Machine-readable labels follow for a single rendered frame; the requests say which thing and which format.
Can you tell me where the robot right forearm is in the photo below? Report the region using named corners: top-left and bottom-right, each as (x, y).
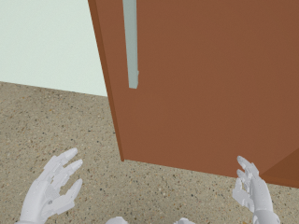
top-left (252, 210), bottom-right (280, 224)

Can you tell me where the handle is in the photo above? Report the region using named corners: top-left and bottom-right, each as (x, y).
top-left (122, 0), bottom-right (139, 89)

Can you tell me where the left robot hand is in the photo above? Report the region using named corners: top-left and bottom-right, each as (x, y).
top-left (20, 147), bottom-right (83, 224)

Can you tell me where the right robot hand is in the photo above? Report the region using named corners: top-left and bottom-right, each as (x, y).
top-left (232, 156), bottom-right (274, 214)

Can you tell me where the wardrobe door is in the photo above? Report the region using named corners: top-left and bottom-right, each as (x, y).
top-left (261, 148), bottom-right (299, 181)
top-left (95, 0), bottom-right (299, 178)

